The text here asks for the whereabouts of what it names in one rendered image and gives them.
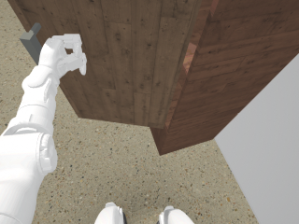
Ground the robot left shin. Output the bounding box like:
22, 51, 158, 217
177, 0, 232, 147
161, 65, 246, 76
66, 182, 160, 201
105, 202, 118, 208

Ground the handle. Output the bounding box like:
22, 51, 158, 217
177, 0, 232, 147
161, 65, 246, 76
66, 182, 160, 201
19, 22, 42, 66

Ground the left robot upper arm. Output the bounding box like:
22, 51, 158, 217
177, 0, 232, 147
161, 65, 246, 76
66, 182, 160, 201
0, 133, 58, 224

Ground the left robot forearm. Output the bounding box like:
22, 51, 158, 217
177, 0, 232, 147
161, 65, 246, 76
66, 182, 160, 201
0, 65, 60, 137

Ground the cupboard door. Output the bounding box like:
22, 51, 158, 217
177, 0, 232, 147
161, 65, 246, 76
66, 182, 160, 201
7, 0, 202, 129

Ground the left robot hand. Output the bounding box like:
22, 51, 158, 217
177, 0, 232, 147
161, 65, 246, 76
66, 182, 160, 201
38, 34, 87, 79

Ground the left robot thigh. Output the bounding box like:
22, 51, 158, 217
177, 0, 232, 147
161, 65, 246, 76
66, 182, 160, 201
94, 206, 124, 224

